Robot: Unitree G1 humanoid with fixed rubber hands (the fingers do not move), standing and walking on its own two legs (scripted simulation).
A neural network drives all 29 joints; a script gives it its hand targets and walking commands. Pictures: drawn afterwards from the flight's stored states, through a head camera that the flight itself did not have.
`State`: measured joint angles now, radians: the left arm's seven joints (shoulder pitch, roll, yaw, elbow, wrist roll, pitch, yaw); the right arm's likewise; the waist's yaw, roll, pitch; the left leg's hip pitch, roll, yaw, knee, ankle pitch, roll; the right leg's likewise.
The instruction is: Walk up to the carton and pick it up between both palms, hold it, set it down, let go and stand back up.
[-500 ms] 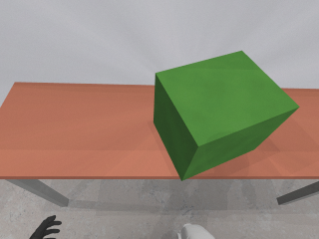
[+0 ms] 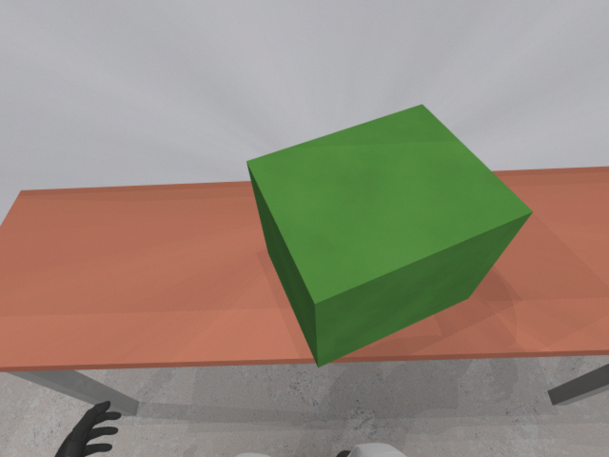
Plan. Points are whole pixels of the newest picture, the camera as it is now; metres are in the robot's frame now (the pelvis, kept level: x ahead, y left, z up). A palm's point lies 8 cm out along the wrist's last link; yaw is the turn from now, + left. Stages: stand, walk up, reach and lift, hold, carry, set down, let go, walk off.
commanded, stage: walk up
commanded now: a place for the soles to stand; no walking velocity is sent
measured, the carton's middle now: (369, 237) +0.40 -0.08 +0.00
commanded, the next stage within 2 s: none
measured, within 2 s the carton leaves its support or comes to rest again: neither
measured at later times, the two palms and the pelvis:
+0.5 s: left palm out of the picture +0.04 +0.33 -0.11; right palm out of the picture +0.01 -0.30 -0.11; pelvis -0.04 +0.01 +0.00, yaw +0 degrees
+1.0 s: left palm out of the picture +0.06 +0.34 -0.10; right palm out of the picture +0.00 -0.29 -0.11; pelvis -0.06 +0.02 +0.00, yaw +0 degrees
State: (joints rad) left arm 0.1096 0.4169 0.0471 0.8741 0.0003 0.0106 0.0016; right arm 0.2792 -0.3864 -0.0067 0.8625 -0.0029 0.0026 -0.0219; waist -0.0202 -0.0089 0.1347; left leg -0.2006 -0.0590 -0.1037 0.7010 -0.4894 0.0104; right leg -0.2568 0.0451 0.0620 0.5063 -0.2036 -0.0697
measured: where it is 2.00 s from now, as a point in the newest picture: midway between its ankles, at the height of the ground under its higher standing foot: outside the picture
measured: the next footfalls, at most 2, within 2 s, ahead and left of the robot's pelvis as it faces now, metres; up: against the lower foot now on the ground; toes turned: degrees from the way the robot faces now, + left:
left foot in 0.14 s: +0.02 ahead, +0.15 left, +0.00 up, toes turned -5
right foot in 0.42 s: -0.03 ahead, -0.09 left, +0.00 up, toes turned +3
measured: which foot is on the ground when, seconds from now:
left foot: up 0.00-0.12, down 0.14-1.00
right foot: down 0.00-0.14, up 0.16-0.40, down 0.42-1.00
